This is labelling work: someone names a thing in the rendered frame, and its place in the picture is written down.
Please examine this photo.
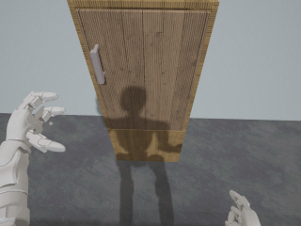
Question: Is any handle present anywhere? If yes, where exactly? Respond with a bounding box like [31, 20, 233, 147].
[90, 44, 105, 84]

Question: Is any cupboard door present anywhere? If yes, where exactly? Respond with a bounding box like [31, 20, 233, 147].
[75, 8, 211, 131]

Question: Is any robot left hand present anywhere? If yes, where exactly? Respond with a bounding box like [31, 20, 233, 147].
[6, 91, 66, 153]

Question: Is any robot right hand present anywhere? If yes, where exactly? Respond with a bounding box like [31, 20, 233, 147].
[225, 190, 261, 226]

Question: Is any robot left forearm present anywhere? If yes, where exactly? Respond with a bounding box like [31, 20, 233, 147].
[0, 139, 32, 226]

